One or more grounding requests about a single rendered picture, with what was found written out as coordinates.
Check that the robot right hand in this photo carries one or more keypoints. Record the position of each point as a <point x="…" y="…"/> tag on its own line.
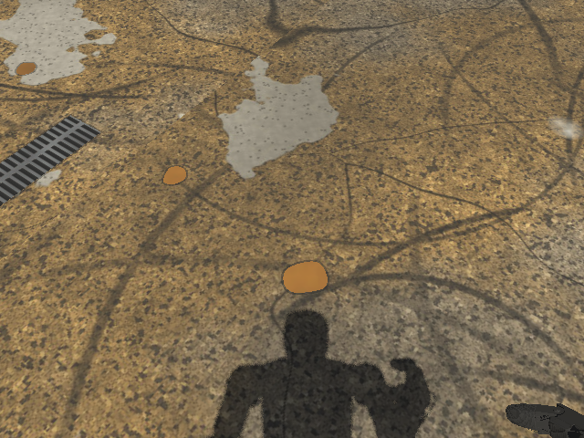
<point x="558" y="422"/>

